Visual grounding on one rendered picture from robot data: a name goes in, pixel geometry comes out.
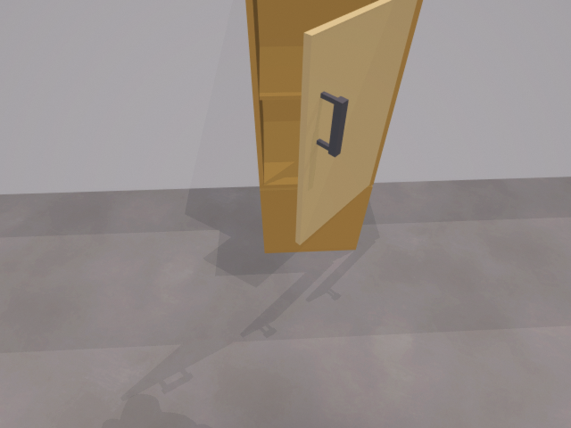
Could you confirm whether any cupboard door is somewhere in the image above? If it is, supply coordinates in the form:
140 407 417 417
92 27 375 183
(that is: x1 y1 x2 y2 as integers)
295 0 417 245

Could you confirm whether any handle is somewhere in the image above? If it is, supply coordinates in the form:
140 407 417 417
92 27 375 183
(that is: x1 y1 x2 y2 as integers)
317 91 349 157

